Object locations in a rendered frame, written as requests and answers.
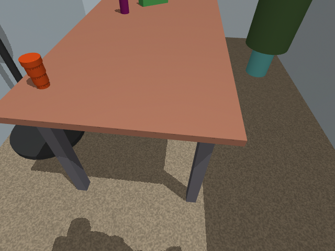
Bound potted plant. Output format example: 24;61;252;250
246;0;312;77

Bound coat stand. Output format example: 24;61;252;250
0;39;84;160

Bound table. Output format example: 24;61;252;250
0;0;247;203

